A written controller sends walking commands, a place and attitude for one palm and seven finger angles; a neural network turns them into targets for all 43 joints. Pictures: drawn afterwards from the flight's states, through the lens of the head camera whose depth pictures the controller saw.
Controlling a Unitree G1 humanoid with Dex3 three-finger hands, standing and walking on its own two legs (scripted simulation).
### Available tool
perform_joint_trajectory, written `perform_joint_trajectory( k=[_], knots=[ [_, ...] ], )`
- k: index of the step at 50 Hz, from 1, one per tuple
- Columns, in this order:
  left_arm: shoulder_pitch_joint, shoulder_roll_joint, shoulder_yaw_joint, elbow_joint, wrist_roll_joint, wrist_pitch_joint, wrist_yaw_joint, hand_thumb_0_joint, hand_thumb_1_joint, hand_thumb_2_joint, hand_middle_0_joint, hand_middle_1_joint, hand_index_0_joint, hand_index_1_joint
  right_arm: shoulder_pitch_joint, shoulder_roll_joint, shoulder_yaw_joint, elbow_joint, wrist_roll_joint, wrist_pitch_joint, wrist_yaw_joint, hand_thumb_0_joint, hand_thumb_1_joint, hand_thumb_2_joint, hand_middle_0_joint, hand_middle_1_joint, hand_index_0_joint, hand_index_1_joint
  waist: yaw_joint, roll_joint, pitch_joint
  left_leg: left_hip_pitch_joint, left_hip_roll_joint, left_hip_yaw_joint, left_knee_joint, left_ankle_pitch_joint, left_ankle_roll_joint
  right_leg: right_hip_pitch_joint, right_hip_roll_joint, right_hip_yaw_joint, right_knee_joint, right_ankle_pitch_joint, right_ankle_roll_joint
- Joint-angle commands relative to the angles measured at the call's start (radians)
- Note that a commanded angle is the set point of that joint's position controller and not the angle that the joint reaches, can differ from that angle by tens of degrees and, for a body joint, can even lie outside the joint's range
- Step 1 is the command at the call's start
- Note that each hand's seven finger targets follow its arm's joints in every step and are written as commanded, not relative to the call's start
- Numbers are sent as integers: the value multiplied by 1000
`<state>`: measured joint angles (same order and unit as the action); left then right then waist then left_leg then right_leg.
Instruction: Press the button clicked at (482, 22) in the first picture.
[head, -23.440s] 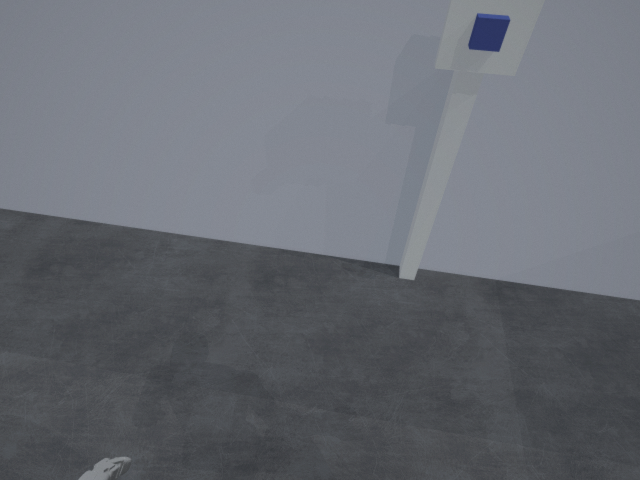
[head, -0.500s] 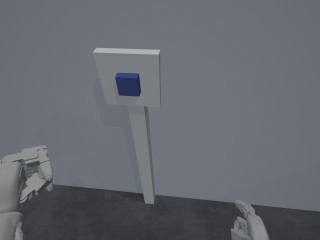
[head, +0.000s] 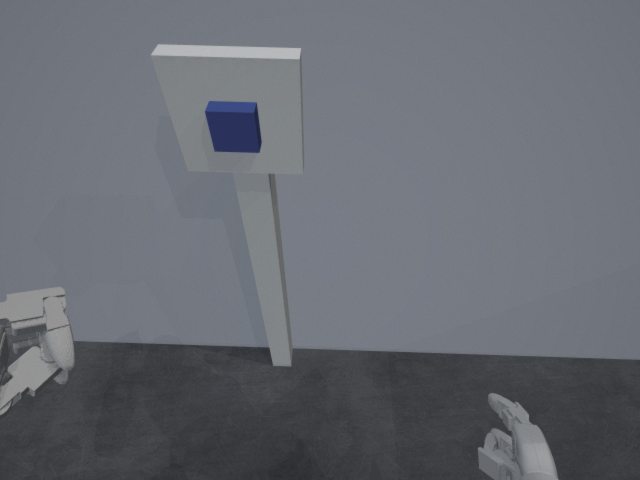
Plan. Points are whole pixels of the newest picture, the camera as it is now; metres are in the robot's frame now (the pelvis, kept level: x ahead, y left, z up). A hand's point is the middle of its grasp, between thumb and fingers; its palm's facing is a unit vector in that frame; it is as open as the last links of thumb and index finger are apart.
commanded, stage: step back with the hand held close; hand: left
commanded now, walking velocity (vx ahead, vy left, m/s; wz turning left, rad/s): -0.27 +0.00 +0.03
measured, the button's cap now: (235, 126) +0.52 +0.16 +0.17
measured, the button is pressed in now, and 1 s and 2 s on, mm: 0 0 0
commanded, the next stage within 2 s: stop stepping back and stand still in 0.66 s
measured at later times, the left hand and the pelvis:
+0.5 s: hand out of the picture +0.10 +0.30 +0.18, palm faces +0.40 -0.80 -0.45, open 3.1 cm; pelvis -0.08 +0.04 +0.00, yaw +2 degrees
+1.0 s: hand out of the picture -0.04 +0.33 +0.16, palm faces +0.36 -0.85 -0.38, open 3.1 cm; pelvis -0.21 +0.09 -0.01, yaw -2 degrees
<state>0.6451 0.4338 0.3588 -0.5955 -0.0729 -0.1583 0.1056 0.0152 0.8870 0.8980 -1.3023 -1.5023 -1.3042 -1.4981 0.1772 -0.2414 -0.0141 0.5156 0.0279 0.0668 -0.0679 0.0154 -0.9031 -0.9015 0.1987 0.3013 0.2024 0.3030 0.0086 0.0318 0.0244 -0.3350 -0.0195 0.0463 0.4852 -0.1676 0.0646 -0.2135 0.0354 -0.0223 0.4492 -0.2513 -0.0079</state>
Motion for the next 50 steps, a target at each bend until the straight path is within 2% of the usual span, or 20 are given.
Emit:
perform_joint_trajectory(
  k=[1, 6, 11, 15, 17, 20, 27, 29, 31, 34, 36, 38, 39, 41, 42, 43, 44, 45, 47, 50],
  knots=[
    [29, 113, 122, -148, -7, -65, 32, 0, 900, 900, -1300, -1500, -1300, -1500, -89, -111, -40, -162, -5, -63, -7, 0, -900, -900, 200, 300, 200, 300, 2, 9, -153, 63, 134, -150, -73, 160, 4, 2, -77, 72, -19, 174, 26],
    [-13, 107, 108, -144, 11, -90, 42, 0, 900, 900, -1300, -1500, -1300, -1500, -81, -120, -39, -160, -12, -90, -8, 0, -900, -900, 200, 300, 200, 300, -11, -5, -53, -95, 119, -181, -103, -267, 6, -57, -98, 126, -94, -150, -7],
    [-68, 118, 94, -221, 25, -127, 68, 0, 900, 900, -1300, -1500, -1300, -1500, -48, -117, -36, -131, -23, -122, -17, 0, -900, -900, 200, 300, 200, 300, -28, -30, -57, 96, 71, -169, 86, -247, -28, -315, -173, 161, -179, -311, -66],
    [-66, 128, 127, -269, 44, -137, 74, 0, 900, 900, -1300, -1500, -1300, -1500, -68, -134, -27, -139, -32, -158, -31, 0, -900, -900, 200, 300, 200, 300, -13, 211, -93, -208, 239, -402, -349, -513, 31, 40, 21, 25, 194, -133, 13],
    [-81, 142, 160, -258, 57, -143, 67, 0, 900, 900, -1300, -1500, -1300, -1500, -51, -121, -37, -129, -43, -172, -27, 0, -900, -900, 200, 300, 200, 300, 1, 226, -125, -327, 309, -473, -442, -625, 65, 143, 57, 40, 464, -156, 11],
    [-19, 134, 162, -213, 38, -143, 63, 0, 900, 900, -1300, -1500, -1300, -1500, -50, -98, -42, -116, -45, -186, -9, 0, -900, -900, 200, 300, 200, 300, 7, 93, -150, -184, 277, -383, -376, -419, 49, 36, 46, 42, 439, -235, -4],
    [-45, 114, 88, -238, -1, -151, 36, 0, 900, 900, -1300, -1500, -1300, -1500, -36, -88, -34, -49, -46, -199, 19, 0, -900, -900, 200, 300, 200, 300, 4, 141, -236, 155, 195, -211, -331, -94, -137, 22, 44, -24, -88, -207, -36],
    [-79, 137, 92, -268, -3, -169, 34, 0, 900, 900, -1300, -1500, -1300, -1500, -17, -77, -27, -30, -44, -177, 23, 0, -900, -900, 200, 300, 200, 300, -3, 44, -268, 324, 134, -107, -104, 130, -130, -87, -53, 64, -213, -81, -59],
    [-127, 194, 143, -278, -9, -183, 42, 0, 900, 900, -1300, -1500, -1300, -1500, -42, -61, -16, -25, -38, -168, 16, 0, -900, -900, 200, 300, 200, 300, -21, -84, -250, 426, 88, -76, 105, 73, -73, -285, -194, 132, -243, 106, -63],
    [-133, 173, 133, -281, -16, -178, 30, 0, 900, 900, -1300, -1500, -1300, -1500, -71, -100, -38, -40, -22, -187, 2, 0, -900, -900, 200, 300, 200, 300, -27, -48, -239, 418, 101, -123, -6, 108, -75, -276, -80, 6, -88, -47, -33],
    [-91, 187, 165, -268, -21, -159, 19, 0, 900, 900, -1300, -1500, -1300, -1500, -112, -114, -39, -78, -28, -178, 1, 0, -900, -900, 200, 300, 200, 300, -7, 156, -205, 298, 170, -240, -234, 32, -56, -187, 62, -31, 42, -243, -4],
    [-55, 208, 208, -223, -37, -150, 14, 0, 900, 900, -1300, -1500, -1300, -1500, -136, -117, -43, -96, -48, -178, 5, 0, -900, -900, 200, 300, 200, 300, 7, 267, -164, 4, 266, -398, -536, -372, -132, 17, 125, -33, 252, -407, -34],
    [-10, 210, 231, -207, -39, -140, 16, 0, 900, 900, -1300, -1500, -1300, -1500, -115, -108, -43, -85, -60, -173, 8, 0, -900, -900, 200, 300, 200, 300, 24, 247, -209, -43, 263, -375, -573, -478, -217, 95, 140, -57, 303, -410, -56],
    [74, 178, 216, -177, -47, -126, 14, 0, 900, 900, -1300, -1500, -1300, -1500, -103, -85, -50, -93, -51, -164, 21, 0, -900, -900, 200, 300, 200, 300, 53, 249, -255, -25, 106, -83, -367, -313, -332, 160, 137, -128, 90, -383, -91],
    [102, 177, 197, -195, -35, -131, 19, 0, 900, 900, -1300, -1500, -1300, -1500, -73, -77, -48, -88, -12, -159, 27, 0, -900, -900, 200, 300, 200, 300, 38, -7, -254, 145, -22, 75, 149, -222, -261, -97, -41, -27, -148, -356, -120],
    [128, 170, 207, -234, -46, -125, 32, 0, 900, 900, -1300, -1500, -1300, -1500, -47, -85, -68, -78, 7, -155, 25, 0, -900, -900, 200, 300, 200, 300, 23, -332, -211, 260, -45, -108, 716, -236, -179, -523, -346, 323, -293, -401, -185],
    [71, 139, 161, -276, -25, -99, 30, 0, 900, 900, -1300, -1500, -1300, -1500, -74, -81, -64, -57, -16, -130, 20, 0, -900, -900, 200, 300, 200, 300, -9, -267, -103, 1, -56, -153, 883, -261, -117, -502, -402, 348, -301, -337, -232],
    [-18, 158, 176, -341, -14, -77, 18, 0, 900, 900, -1300, -1500, -1300, -1500, -85, -67, -61, -71, 6, -124, 30, 0, -900, -900, 200, 300, 200, 300, -17, -221, -95, -121, 19, -223, 966, -227, -92, -467, -416, 283, -220, -325, -238],
    [-118, 152, 160, -244, 14, -68, 23, 0, 900, 900, -1300, -1500, -1300, -1500, -108, -31, -23, -92, -32, -144, 8, 0, -900, -900, 200, 300, 200, 300, -48, -197, -7, -67, 105, -105, 597, -257, -80, -425, -292, 107, -241, -480, -125],
    [-252, 91, 64, -207, 47, -80, 51, 0, 900, 900, -1300, -1500, -1300, -1500, -72, -94, -28, -22, -35, -206, -37, 0, -900, -900, 200, 300, 200, 300, -45, 86, 86, 44, 65, -66, -8, -213, -49, -291, -178, 30, 16, -314, -75]
  ],
)
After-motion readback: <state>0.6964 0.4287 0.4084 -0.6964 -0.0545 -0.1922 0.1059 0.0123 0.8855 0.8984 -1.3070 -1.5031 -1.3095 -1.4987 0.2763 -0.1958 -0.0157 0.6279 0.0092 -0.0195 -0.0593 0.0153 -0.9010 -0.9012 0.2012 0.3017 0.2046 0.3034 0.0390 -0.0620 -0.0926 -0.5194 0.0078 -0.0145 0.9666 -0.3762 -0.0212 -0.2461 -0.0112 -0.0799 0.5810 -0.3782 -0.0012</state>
